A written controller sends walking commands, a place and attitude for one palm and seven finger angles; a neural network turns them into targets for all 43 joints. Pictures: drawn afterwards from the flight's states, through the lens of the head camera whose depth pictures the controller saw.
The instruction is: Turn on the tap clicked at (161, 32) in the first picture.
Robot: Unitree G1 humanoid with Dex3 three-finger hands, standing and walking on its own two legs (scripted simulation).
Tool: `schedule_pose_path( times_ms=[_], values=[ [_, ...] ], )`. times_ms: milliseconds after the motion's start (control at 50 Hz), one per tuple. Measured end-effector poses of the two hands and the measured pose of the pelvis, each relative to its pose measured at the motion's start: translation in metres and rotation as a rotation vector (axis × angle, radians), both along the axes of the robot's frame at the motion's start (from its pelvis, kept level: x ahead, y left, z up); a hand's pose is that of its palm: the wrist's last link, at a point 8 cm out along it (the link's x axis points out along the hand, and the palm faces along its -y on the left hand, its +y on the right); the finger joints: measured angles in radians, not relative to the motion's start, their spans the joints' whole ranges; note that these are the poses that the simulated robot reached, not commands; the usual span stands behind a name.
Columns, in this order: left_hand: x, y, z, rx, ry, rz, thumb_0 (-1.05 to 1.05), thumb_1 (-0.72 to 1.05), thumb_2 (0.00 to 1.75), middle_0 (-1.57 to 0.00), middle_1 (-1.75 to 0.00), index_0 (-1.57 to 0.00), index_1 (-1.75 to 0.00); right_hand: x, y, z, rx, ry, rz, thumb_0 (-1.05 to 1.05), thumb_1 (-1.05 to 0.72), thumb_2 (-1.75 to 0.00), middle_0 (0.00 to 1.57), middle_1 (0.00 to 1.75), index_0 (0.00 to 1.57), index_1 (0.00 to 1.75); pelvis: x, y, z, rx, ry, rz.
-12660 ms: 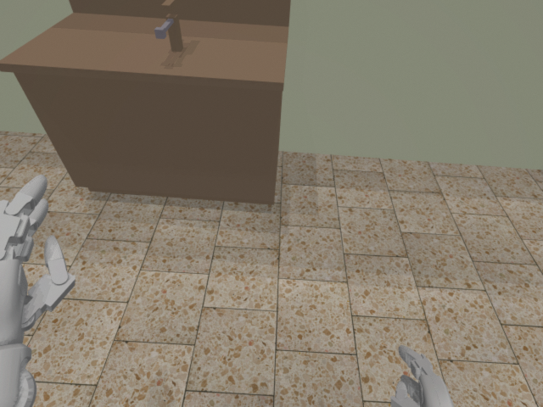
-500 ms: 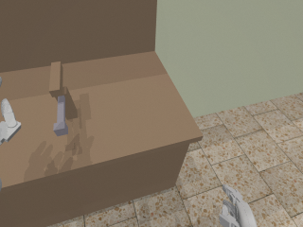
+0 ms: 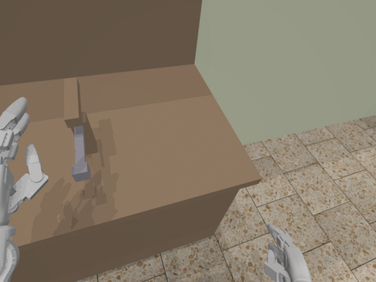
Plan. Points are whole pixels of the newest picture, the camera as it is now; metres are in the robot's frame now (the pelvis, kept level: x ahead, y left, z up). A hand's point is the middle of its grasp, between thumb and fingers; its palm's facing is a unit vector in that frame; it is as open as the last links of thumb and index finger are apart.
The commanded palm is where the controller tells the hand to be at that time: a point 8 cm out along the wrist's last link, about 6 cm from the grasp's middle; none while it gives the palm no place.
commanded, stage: come to a stop and stand still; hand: left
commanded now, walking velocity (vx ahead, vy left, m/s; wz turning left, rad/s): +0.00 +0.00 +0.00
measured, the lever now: (81, 171) +0.29 +0.25 +0.06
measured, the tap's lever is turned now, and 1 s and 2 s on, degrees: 0 0 0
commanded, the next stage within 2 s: look again from close up in 0.14 s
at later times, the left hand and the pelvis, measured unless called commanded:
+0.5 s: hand (40, 183) +0.22 +0.25 +0.16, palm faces +0.40 -0.85 -0.35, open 7.4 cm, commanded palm +0.16 +0.28 +0.18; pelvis +0.00 +0.00 +0.00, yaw +1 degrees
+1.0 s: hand (61, 190) +0.21 +0.21 +0.16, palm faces +0.38 -0.85 -0.36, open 7.4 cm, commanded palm +0.15 +0.25 +0.18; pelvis -0.01 -0.03 +0.00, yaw +0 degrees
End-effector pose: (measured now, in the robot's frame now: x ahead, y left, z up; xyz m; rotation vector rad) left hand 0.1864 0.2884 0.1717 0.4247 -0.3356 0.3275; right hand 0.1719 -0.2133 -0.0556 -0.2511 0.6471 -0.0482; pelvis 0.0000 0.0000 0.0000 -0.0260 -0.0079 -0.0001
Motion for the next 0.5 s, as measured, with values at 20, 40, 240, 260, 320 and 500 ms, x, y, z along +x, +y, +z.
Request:
schedule_pose_path(
  times_ms=[20, 40, 240, 260, 320, 500],
  values=[
    [0.001, 0.001, -0.002, 0.000, 0.011, -0.002, 0.01, 0.89, 0.90, -0.21, -0.30, -0.21, -0.30, 0.003, 0.001, 0.001, -0.001, -0.005, -0.001, 0.01, -0.90, -0.90, 0.20, 0.30, 0.20, 0.30, 0.001, 0.001, 0.000, 0.000, 0.001, 0.000],
    [0.002, 0.002, -0.003, 0.001, 0.020, -0.002, 0.01, 0.89, 0.90, -0.21, -0.30, -0.21, -0.30, 0.006, 0.002, 0.002, -0.001, -0.009, -0.001, 0.01, -0.90, -0.90, 0.20, 0.30, 0.20, 0.30, 0.002, 0.001, 0.000, -0.001, 0.001, 0.001],
    [-0.004, 0.008, 0.001, 0.003, 0.019, 0.029, 0.01, 0.89, 0.90, -0.21, -0.30, -0.21, -0.30, 0.017, 0.005, 0.003, -0.011, 0.005, 0.013, 0.01, -0.90, -0.90, 0.20, 0.30, 0.20, 0.30, 0.005, 0.002, 0.000, -0.004, 0.002, 0.011],
    [-0.005, 0.008, 0.001, 0.002, 0.019, 0.033, 0.01, 0.89, 0.90, -0.21, -0.30, -0.21, -0.30, 0.016, 0.005, 0.002, -0.011, 0.009, 0.011, 0.01, -0.90, -0.90, 0.20, 0.30, 0.20, 0.30, 0.005, 0.002, 0.000, -0.005, 0.001, 0.012],
    [-0.007, 0.007, 0.000, -0.009, 0.026, 0.042, 0.01, 0.89, 0.90, -0.21, -0.30, -0.21, -0.30, 0.013, 0.004, 0.000, -0.010, 0.021, 0.007, 0.01, -0.90, -0.90, 0.20, 0.30, 0.20, 0.30, 0.004, 0.002, 0.001, -0.005, 0.000, 0.013],
    [-0.010, 0.002, -0.004, -0.022, 0.051, 0.046, 0.01, 0.89, 0.90, -0.21, -0.30, -0.21, -0.30, -0.001, -0.005, -0.004, -0.007, 0.040, -0.019, 0.01, -0.90, -0.90, 0.20, 0.30, 0.20, 0.30, -0.001, -0.002, 0.002, -0.003, -0.004, 0.013]
  ],
)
